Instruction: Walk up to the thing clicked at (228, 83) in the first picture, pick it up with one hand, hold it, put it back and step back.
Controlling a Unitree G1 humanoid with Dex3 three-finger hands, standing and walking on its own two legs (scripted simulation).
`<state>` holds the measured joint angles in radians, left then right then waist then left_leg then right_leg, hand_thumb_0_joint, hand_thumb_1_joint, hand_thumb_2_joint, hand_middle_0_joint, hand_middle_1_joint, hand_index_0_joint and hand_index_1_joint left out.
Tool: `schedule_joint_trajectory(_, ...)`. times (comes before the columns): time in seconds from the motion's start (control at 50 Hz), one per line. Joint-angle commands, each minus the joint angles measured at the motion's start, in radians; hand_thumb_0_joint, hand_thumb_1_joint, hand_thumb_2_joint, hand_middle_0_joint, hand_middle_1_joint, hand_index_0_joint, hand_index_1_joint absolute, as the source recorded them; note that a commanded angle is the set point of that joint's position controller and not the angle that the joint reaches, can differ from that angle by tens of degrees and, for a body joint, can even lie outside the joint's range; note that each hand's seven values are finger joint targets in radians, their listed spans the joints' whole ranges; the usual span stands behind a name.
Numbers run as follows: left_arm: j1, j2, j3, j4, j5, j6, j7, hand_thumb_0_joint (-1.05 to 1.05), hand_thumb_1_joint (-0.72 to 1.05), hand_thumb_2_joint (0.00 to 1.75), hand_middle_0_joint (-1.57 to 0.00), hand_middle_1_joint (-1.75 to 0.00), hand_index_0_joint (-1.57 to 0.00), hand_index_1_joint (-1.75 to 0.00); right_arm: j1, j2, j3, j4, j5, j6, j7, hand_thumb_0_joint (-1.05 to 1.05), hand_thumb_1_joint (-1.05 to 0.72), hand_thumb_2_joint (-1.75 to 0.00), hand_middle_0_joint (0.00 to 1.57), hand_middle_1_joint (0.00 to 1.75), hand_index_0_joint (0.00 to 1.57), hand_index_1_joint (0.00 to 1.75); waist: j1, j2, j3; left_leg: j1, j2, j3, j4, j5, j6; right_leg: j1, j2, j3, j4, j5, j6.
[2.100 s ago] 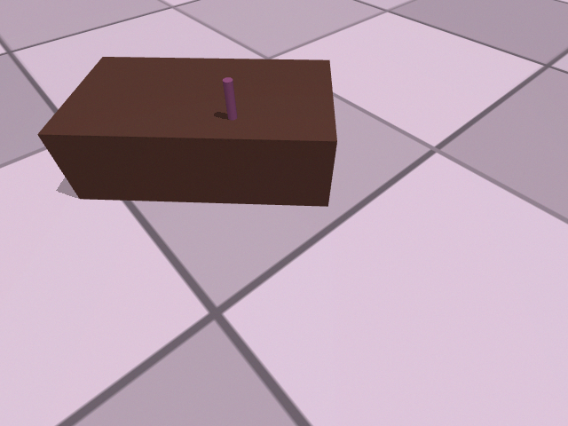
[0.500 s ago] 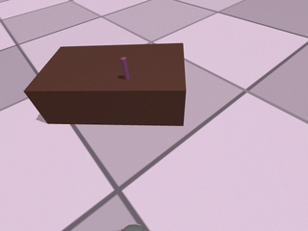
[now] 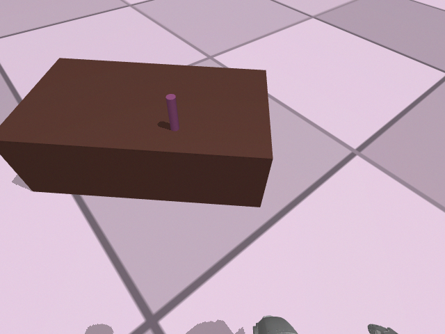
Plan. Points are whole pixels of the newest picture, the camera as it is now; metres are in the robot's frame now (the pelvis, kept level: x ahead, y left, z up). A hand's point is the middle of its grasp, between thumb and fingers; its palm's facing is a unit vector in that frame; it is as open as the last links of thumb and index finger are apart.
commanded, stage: walk up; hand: left
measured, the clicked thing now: (173, 113) +1.02 +0.19 -0.30
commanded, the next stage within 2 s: none
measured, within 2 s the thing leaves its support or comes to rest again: neither
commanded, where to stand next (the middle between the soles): +0.53 +0.03 m, yaw -3 degrees
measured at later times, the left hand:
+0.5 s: hand (95, 297) +0.22 +0.26 -0.13, palm faces -0.02 -0.91 -0.42, open 7.3 cm
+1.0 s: hand (101, 205) +0.45 +0.31 -0.14, palm faces -0.12 -0.92 -0.37, open 7.3 cm
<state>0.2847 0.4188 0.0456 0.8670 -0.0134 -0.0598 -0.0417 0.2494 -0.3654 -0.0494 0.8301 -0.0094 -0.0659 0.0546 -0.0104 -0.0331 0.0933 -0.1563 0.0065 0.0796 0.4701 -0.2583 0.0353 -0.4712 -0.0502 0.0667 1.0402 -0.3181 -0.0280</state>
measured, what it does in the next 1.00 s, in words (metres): walks ahead: right foot, then left foot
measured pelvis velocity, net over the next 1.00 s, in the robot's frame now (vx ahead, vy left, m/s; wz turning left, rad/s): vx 0.36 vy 0.04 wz -0.04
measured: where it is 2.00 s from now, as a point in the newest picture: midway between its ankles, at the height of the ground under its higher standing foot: (206, 275)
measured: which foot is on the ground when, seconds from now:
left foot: down 0.00-0.20, up 0.22-0.60, down 0.62-1.00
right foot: up 0.00-0.16, down 0.18-0.64, up 0.66-1.00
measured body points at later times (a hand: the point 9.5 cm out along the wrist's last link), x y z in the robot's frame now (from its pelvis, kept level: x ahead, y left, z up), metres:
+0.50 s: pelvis +0.19 -0.02 +0.00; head +0.21 -0.04 +0.45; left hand +0.22 +0.31 -0.10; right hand +0.28 -0.34 -0.12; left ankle +0.28 +0.14 -0.70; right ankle +0.20 -0.15 -0.74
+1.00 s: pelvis +0.36 +0.04 +0.00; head +0.38 +0.04 +0.45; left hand +0.45 +0.36 -0.11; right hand +0.37 -0.27 -0.11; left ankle +0.34 +0.14 -0.74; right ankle +0.47 -0.10 -0.71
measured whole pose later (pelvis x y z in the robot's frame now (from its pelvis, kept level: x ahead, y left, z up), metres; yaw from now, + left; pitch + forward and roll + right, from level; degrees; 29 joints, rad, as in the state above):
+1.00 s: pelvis +0.36 +0.04 +0.00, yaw -2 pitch -3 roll +1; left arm 0.26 0.42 0.05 0.87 0.01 -0.04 -0.05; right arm 0.37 -0.39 -0.05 0.83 -0.02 -0.06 0.05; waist -0.04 -0.02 0.11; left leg -0.12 0.00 0.13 0.48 -0.31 0.04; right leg -0.49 -0.08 -0.01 0.77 -0.24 -0.02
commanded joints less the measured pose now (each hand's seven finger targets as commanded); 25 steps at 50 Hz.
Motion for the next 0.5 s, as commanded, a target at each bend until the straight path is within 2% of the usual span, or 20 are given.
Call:
schedule_joint_trajectory(0.0,0.023,0.158,0.051,-0.071,0.014,-0.019,-0.014,0.0,0.9,0.9,-0.2,-0.3,-0.2,-0.3,0.004,-0.274,-0.086,-0.086,0.001,-0.038,-0.014,0.0,-0.9,-0.9,0.2,0.3,0.2,0.3,0.001,0.167,0.036,-0.057,0.245,-0.122,-0.22,0.261,0.212,-0.019,-0.064,-0.066,-0.249,0.078,0.032)
schedule_joint_trajectory(0.04,-0.003,0.155,0.057,-0.076,0.018,-0.026,-0.02,0.0,0.9,0.9,-0.2,-0.3,-0.2,-0.3,0.008,-0.278,-0.086,-0.091,-0.001,-0.038,-0.008,0.0,-0.9,-0.9,0.2,0.3,0.2,0.3,-0.007,0.189,0.014,-0.068,0.221,-0.104,-0.191,0.232,0.186,0.063,-0.047,-0.104,-0.359,0.154,0.022)
schedule_joint_trajectory(0.08,0.016,0.156,0.069,-0.059,0.018,-0.033,-0.017,0.0,0.9,0.9,-0.2,-0.3,-0.2,-0.3,0.007,-0.278,-0.088,-0.099,0.003,-0.029,-0.007,0.0,-0.9,-0.9,0.2,0.3,0.2,0.3,0.01,0.185,-0.037,-0.083,0.219,-0.11,-0.123,0.196,0.165,0.173,-0.026,-0.109,-0.407,0.204,0.006)
schedule_joint_trajectory(0.1,0.043,0.162,0.074,-0.045,0.02,-0.034,-0.015,0.0,0.9,0.9,-0.2,-0.3,-0.2,-0.3,0.002,-0.275,-0.087,-0.105,0.005,-0.023,-0.007,0.0,-0.9,-0.9,0.2,0.3,0.2,0.3,0.027,0.151,-0.052,-0.118,0.212,-0.108,-0.082,0.122,0.153,0.247,-0.013,-0.117,-0.433,0.234,0.003)
schedule_joint_trajectory(0.12,0.082,0.168,0.078,-0.03,0.021,-0.036,-0.012,0.0,0.9,0.9,-0.2,-0.3,-0.2,-0.3,-0.01,-0.273,-0.084,-0.111,0.006,-0.015,-0.006,0.0,-0.9,-0.9,0.2,0.3,0.2,0.3,0.049,0.116,-0.072,-0.13,0.183,-0.081,-0.016,0.092,0.137,0.311,0.011,-0.148,-0.472,0.252,0.001)
schedule_joint_trajectory(0.14,0.157,0.196,0.093,-0.007,0.024,-0.041,-0.004,0.0,0.9,0.9,-0.2,-0.3,-0.2,-0.3,-0.016,-0.253,-0.076,-0.119,0.005,-0.012,-0.006,0.0,-0.9,-0.9,0.2,0.3,0.2,0.3,0.094,0.055,-0.12,-0.157,0.162,-0.073,0.123,0.125,0.112,0.425,0.025,-0.141,-0.476,0.217,-0.013)
schedule_joint_trajectory(0.16,0.225,0.243,0.111,0.003,0.029,-0.051,0.008,0.0,0.9,0.9,-0.2,-0.3,-0.2,-0.3,0.043,-0.202,-0.058,-0.118,0.006,-0.01,-0.005,0.0,-0.9,-0.9,0.2,0.3,0.2,0.3,0.123,-0.1,-0.173,-0.223,0.094,-0.014,0.35,0.081,0.085,0.546,-0.009,-0.082,-0.542,0.102,-0.031)
schedule_joint_trajectory(0.18,0.275,0.325,0.134,-0.01,0.035,-0.059,0.023,0.0,0.9,0.9,-0.2,-0.3,-0.2,-0.3,0.106,-0.146,-0.037,-0.126,0.005,-0.007,-0.002,0.0,-0.9,-0.9,0.2,0.3,0.2,0.3,0.128,-0.29,-0.193,-0.398,-0.033,0.007,0.588,-0.24,0.035,0.62,-0.242,0.304,-0.655,-0.046,-0.091)
schedule_joint_trajectory(0.2,0.237,0.353,0.126,-0.038,0.023,-0.06,0.023,0.0,0.9,0.9,-0.2,-0.3,-0.2,-0.3,0.117,-0.213,-0.05,-0.111,0.004,0.007,-0.008,0.0,-0.9,-0.9,0.2,0.3,0.2,0.3,0.106,-0.183,-0.159,-0.467,-0.04,-0.072,0.704,-0.3,0.011,0.574,-0.393,0.593,-0.78,-0.149,-0.194)
schedule_joint_trajectory(0.22,0.167,0.357,0.12,-0.056,0.012,-0.058,0.026,0.0,0.9,0.9,-0.2,-0.3,-0.2,-0.3,0.097,-0.267,-0.064,-0.094,-0.002,0.013,-0.018,0.0,-0.9,-0.9,0.2,0.3,0.2,0.3,0.089,-0.158,-0.127,-0.483,0.01,-0.119,0.761,-0.288,0.004,0.514,-0.422,0.667,-0.787,-0.154,-0.266)
schedule_joint_trajectory(0.24,0.136,0.326,0.114,-0.069,0.006,-0.057,0.029,0.0,0.9,0.9,-0.2,-0.3,-0.2,-0.3,0.047,-0.278,-0.066,-0.087,0.002,0.012,-0.022,0.0,-0.9,-0.9,0.2,0.3,0.2,0.3,0.09,-0.097,-0.081,-0.499,0.038,-0.17,0.768,-0.249,0.001,0.452,-0.382,0.563,-0.787,-0.09,-0.261)
schedule_joint_trajectory(0.26,0.119,0.304,0.104,-0.071,0.008,-0.058,0.033,0.0,0.9,0.9,-0.2,-0.3,-0.2,-0.3,0.024,-0.267,-0.065,-0.08,0.01,0.01,-0.02,0.0,-0.9,-0.9,0.2,0.3,0.2,0.3,0.081,-0.071,-0.043,-0.476,0.052,-0.195,0.763,-0.199,0.003,0.38,-0.34,0.443,-0.782,0.0,-0.239)
schedule_joint_trajectory(0.28,0.092,0.279,0.093,-0.072,0.008,-0.059,0.034,0.0,0.9,0.9,-0.2,-0.3,-0.2,-0.3,0.054,-0.253,-0.063,-0.063,0.015,0.014,-0.016,0.0,-0.9,-0.9,0.2,0.3,0.2,0.3,0.053,-0.077,-0.034,-0.435,0.059,-0.199,0.724,-0.158,0.004,0.332,-0.289,0.317,-0.772,0.064,-0.204)
schedule_joint_trajectory(0.3,0.067,0.265,0.086,-0.07,0.004,-0.06,0.034,0.0,0.9,0.9,-0.2,-0.3,-0.2,-0.3,0.093,-0.238,-0.061,-0.047,0.014,0.021,-0.01,0.0,-0.9,-0.9,0.2,0.3,0.2,0.3,0.023,-0.102,-0.028,-0.389,0.069,-0.188,0.664,-0.121,0.001,0.285,-0.238,0.215,-0.768,0.074,-0.169)
schedule_joint_trajectory(0.32,0.055,0.254,0.084,-0.078,0.01,-0.062,0.033,0.0,0.9,0.9,-0.2,-0.3,-0.2,-0.3,0.114,-0.237,-0.061,-0.039,0.012,0.025,-0.003,0.0,-0.9,-0.9,0.2,0.3,0.2,0.3,0.016,-0.125,-0.04,-0.373,0.063,-0.161,0.634,-0.093,-0.005,0.282,-0.215,0.162,-0.77,0.111,-0.177)
schedule_joint_trajectory(0.34,0.058,0.252,0.081,-0.083,0.013,-0.065,0.034,0.0,0.9,0.9,-0.2,-0.3,-0.2,-0.3,0.116,-0.233,-0.064,-0.037,0.006,0.03,0.002,0.0,-0.9,-0.9,0.2,0.3,0.2,0.3,0.018,-0.109,-0.044,-0.357,0.063,-0.153,0.598,-0.08,-0.015,0.267,-0.205,0.119,-0.761,0.134,-0.184)
schedule_joint_trajectory(0.38,0.058,0.253,0.083,-0.094,0.017,-0.067,0.032,0.0,0.9,0.9,-0.2,-0.3,-0.2,-0.3,0.08,-0.226,-0.066,-0.045,-0.001,0.034,0.014,0.0,-0.9,-0.9,0.2,0.3,0.2,0.3,0.025,-0.108,-0.033,-0.362,0.068,-0.117,0.476,-0.051,-0.033,0.256,-0.192,0.063,-0.778,0.088,-0.188)
schedule_joint_trajectory(0.4,0.057,0.269,0.087,-0.1,0.023,-0.068,0.03,0.0,0.9,0.9,-0.2,-0.3,-0.2,-0.3,0.048,-0.222,-0.067,-0.056,-0.005,0.034,0.02,0.0,-0.9,-0.9,0.2,0.3,0.2,0.3,0.034,-0.115,-0.023,-0.358,0.08,-0.105,0.419,-0.054,-0.039,0.239,-0.203,0.06,-0.787,0.039,-0.196)
schedule_joint_trajectory(0.46,0.053,0.289,0.096,-0.109,0.028,-0.07,0.025,0.0,0.9,0.9,-0.2,-0.3,-0.2,-0.3,-0.01,-0.219,-0.072,-0.077,-0.012,0.025,0.032,0.0,-0.9,-0.9,0.2,0.3,0.2,0.3,0.045,-0.114,-0.022,-0.295,0.104,-0.091,0.255,-0.001,-0.036,0.215,-0.221,0.051,-0.774,-0.028,-0.188)
schedule_joint_trajectory(0.48,0.063,0.289,0.095,-0.103,0.025,-0.067,0.024,0.0,0.9,0.9,-0.2,-0.3,-0.2,-0.3,-0.023,-0.22,-0.074,-0.077,-0.011,0.019,0.034,0.0,-0.9,-0.9,0.2,0.3,0.2,0.3,0.052,-0.101,-0.028,-0.273,0.088,-0.07,0.214,0.007,-0.035,0.224,-0.211,0.036,-0.751,-0.021,-0.18)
